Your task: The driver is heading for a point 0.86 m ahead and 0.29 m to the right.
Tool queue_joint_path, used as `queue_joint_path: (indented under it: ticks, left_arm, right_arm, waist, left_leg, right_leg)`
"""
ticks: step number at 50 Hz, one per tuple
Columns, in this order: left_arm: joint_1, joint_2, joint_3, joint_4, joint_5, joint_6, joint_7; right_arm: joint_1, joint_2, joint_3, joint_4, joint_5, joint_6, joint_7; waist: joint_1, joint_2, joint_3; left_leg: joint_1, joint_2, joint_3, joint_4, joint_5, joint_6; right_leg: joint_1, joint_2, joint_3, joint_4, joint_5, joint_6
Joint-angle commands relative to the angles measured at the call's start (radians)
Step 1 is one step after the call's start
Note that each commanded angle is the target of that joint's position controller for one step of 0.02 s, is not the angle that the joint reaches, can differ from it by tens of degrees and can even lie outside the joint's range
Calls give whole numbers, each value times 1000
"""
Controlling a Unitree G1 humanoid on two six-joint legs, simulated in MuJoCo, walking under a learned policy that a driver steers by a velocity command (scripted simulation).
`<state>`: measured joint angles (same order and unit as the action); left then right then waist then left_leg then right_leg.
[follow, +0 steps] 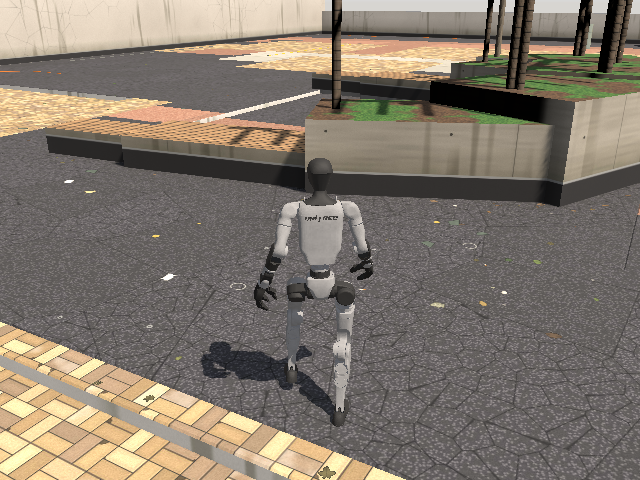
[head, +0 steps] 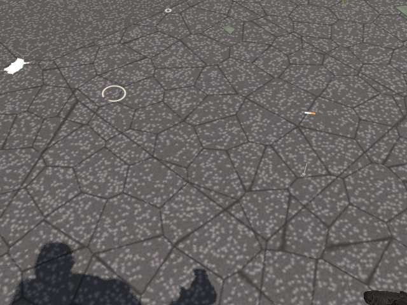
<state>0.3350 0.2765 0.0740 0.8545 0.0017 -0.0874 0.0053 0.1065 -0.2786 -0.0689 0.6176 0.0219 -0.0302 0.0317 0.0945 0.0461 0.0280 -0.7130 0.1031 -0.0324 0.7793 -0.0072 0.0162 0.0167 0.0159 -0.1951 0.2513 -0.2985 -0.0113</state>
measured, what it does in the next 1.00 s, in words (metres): walks ahead, turning right: left foot, then right foot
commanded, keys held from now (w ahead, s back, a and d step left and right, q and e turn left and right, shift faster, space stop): q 0.06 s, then e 0.94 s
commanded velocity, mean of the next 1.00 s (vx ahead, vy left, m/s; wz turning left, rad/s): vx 0.10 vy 0.00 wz -0.25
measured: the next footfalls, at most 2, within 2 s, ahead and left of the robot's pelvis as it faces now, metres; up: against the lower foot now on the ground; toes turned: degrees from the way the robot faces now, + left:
left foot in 0.12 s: +0.24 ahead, +0.13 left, +0.00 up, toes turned +6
right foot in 0.60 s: +0.21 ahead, -0.12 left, +0.00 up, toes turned -11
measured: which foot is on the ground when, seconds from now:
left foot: up 0.00-0.10, down 0.12-0.62, up 0.64-1.00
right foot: down 0.00-0.10, up 0.12-0.58, down 0.60-1.00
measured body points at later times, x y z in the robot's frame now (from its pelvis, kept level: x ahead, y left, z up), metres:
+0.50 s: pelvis +0.16 +0.02 +0.00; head +0.19 +0.02 +0.45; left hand +0.28 +0.29 -0.12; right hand +0.31 -0.24 -0.10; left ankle +0.20 +0.12 -0.74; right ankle +0.19 -0.12 -0.70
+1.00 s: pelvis +0.19 -0.02 +0.00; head +0.22 -0.05 +0.45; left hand +0.43 +0.21 -0.08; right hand +0.27 -0.34 -0.10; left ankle +0.27 +0.13 -0.70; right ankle +0.17 -0.11 -0.74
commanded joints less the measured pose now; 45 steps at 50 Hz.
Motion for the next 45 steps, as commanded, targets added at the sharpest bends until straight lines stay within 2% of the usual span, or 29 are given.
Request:
queue_joint_path:
  ticks: [1,3,4,5,6,7,8,9,10,11,12,13,15,18,22,24,27,29,30,31,32,33,34,35,36,37,39,42,45]
  left_arm:
    - [-50,181,39,-57,-15,7,11]
    - [-58,211,48,-60,-26,22,23]
    - [-51,218,49,-57,-34,28,27]
    - [-56,203,42,-58,-41,29,27]
    - [-37,145,19,-79,-10,20,21]
    - [112,28,-30,-93,28,4,-7]
    - [95,134,-13,-31,-12,-1,-22]
    - [-18,158,-3,-64,-49,9,-23]
    - [-72,130,-10,-81,-42,19,-14]
    - [-81,123,-8,-66,-28,37,-2]
    - [-37,115,-5,-50,-24,62,6]
    - [9,100,-4,-30,-20,81,14]
    - [44,76,-3,-21,-12,99,28]
    - [-41,82,2,-57,-7,109,35]
    - [-139,91,11,-110,-11,125,27]
    - [-160,89,14,-128,-10,128,19]
    - [-160,79,17,-146,-11,127,0]
    - [-105,71,20,-135,-11,123,-15]
    - [-76,94,30,-129,-4,119,-15]
    - [-56,187,55,-136,2,116,-2]
    - [-53,297,76,-160,13,114,9]
    - [-8,248,64,-168,38,94,1]
    - [-44,231,58,-174,36,76,-1]
    - [-107,210,56,-186,14,69,5]
    - [-148,178,46,-197,-8,72,11]
    - [-166,163,39,-204,-15,77,20]
    - [-153,165,39,-213,-10,84,28]
    - [-131,181,47,-221,-14,92,38]
    - [-142,197,54,-237,-13,103,41]
  right_arm:
    - [-106,-33,-6,-105,-4,-17,23]
    - [-52,-72,-27,-106,-12,-14,30]
    - [31,-94,-41,-91,-16,-14,30]
    - [166,-131,-64,-59,-16,-16,21]
    - [262,-197,-79,-44,-29,-11,-5]
    - [195,-248,-55,-72,-57,-17,-19]
    - [275,-169,-40,-66,-57,-11,-15]
    - [222,-139,-29,-49,-49,-12,-8]
    - [151,-106,-19,-36,-29,-17,-5]
    - [94,-75,-8,-30,-27,-21,-7]
    - [49,-64,-4,-20,-37,-26,-5]
    - [15,-64,-6,-13,-54,-31,-4]
    - [-38,-67,-8,1,-67,-43,-10]
    - [-29,-102,-25,29,-55,-34,-36]
    - [-3,-111,-33,60,-44,-2,-65]
    - [1,-117,-37,70,-39,12,-70]
    - [0,-133,-46,82,-26,28,-72]
    - [-22,-140,-50,89,-5,38,-76]
    - [19,-120,-48,109,2,42,-77]
    - [47,-78,-40,110,-19,42,-73]
    - [-22,-45,-26,48,-54,35,-70]
    - [-104,-78,-34,34,-50,30,-71]
    - [-102,-93,-41,39,-26,31,-69]
    - [-75,-93,-45,61,-22,34,-75]
    - [-66,-109,-51,70,-30,37,-82]
    - [-63,-111,-54,70,-33,38,-85]
    - [-47,-93,-50,71,-26,34,-82]
    - [-74,-71,-41,62,-21,29,-81]
    - [-86,-70,-38,59,-19,27,-74]
  waist:
    - [-19,-105,41]
    - [-63,-155,-20]
    - [-110,-160,-69]
    - [-191,-130,-138]
    - [-224,-9,-235]
    - [-91,206,-408]
    - [-197,74,-594]
    - [-192,41,-442]
    - [-155,-14,-307]
    - [-120,-23,-226]
    - [-72,-3,-189]
    - [-43,15,-179]
    - [-15,51,-163]
    - [-51,62,-145]
    - [-92,61,-98]
    - [-100,59,-90]
    - [-97,71,-101]
    - [-58,71,-116]
    - [-54,37,-116]
    - [-77,-151,-109]
    - [-78,-401,-81]
    - [-5,-277,-163]
    - [-33,-215,-156]
    - [-66,-162,-146]
    - [-81,-152,-138]
    - [-94,-161,-144]
    - [-100,-156,-165]
    - [-82,-158,-158]
    - [-75,-181,-146]
  left_leg:
    - [46,-41,79,-117,-2,22]
    - [163,-108,126,-147,-85,56]
    - [288,-143,126,-190,-97,82]
    - [501,-161,101,-298,35,120]
    - [797,-13,-73,-271,420,179]
    - [1130,333,-496,-185,907,393]
    - [1096,350,-528,-244,801,417]
    - [985,286,-368,-278,719,363]
    - [833,226,-273,-321,585,306]
    - [686,193,-213,-365,489,275]
    - [537,167,-150,-416,443,258]
    - [430,152,-96,-457,417,255]
    - [357,137,-14,-490,389,250]
    - [402,158,15,-516,227,243]
    - [470,202,-3,-549,-51,241]
    - [506,217,1,-532,-60,235]
    - [566,233,22,-464,40,212]
    - [568,211,65,-371,69,159]
    - [538,170,105,-291,-1,97]
    - [394,74,199,-71,-168,4]
    - [65,-99,207,180,-606,-91]
    - [16,-114,33,354,-687,-85]
    - [-5,-96,-13,409,-611,-68]
    - [-18,-83,-27,400,-524,-62]
    - [-19,-73,-36,377,-470,-65]
    - [22,-77,-36,379,-429,-71]
    - [55,-100,-32,351,-371,-80]
    - [60,-111,-43,197,-334,-96]
    - [130,-121,-50,80,-321,-108]
  right_leg:
    - [6,-267,52,5,694,-114]
    - [42,-264,27,136,962,-88]
    - [25,-259,30,252,1035,-80]
    - [-51,-228,16,421,955,-52]
    - [-283,-167,12,705,535,-6]
    - [-634,-33,111,1072,-444,50]
    - [-594,-44,310,1142,-431,41]
    - [-653,-84,294,1116,-362,43]
    - [-677,-116,271,1018,-292,49]
    - [-630,-138,272,954,-248,59]
    - [-517,-149,274,907,-205,70]
    - [-422,-133,256,884,-154,85]
    - [-366,-120,243,798,-98,103]
    - [-423,-128,230,718,-14,98]
    - [-500,-136,216,662,-24,81]
    - [-503,-128,196,621,-54,70]
    - [-461,-99,153,514,-81,43]
    - [-355,-60,107,327,40,7]
    - [-280,-43,130,217,159,-25]
    - [-169,-172,341,127,441,-88]
    - [-42,-389,667,122,767,-277]
    - [-38,-408,690,112,747,-355]
    - [-40,-357,606,118,704,-316]
    - [-48,-303,541,131,652,-260]
    - [-62,-285,517,130,634,-229]
    - [-91,-264,496,129,654,-219]
    - [-87,-238,480,129,672,-218]
    - [-54,-224,499,135,622,-212]
    - [-102,-209,533,137,517,-212]
Velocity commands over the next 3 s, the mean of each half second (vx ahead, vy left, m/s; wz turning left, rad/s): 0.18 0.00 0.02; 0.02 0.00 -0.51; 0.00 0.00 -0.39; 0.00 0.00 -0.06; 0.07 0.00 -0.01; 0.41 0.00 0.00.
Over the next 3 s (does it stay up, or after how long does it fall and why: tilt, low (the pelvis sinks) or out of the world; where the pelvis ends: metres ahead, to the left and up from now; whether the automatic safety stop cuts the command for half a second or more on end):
stays up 0.40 -0.12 -0.01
